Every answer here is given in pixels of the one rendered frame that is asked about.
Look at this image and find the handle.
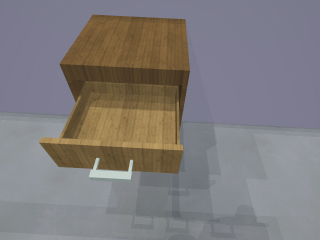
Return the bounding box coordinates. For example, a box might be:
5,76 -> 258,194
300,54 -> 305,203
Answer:
89,158 -> 134,183

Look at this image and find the cabinet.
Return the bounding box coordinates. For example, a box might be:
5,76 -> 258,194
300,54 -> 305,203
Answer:
59,14 -> 190,130

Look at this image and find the drawer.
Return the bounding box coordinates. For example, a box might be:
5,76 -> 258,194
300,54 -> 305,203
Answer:
39,81 -> 184,174

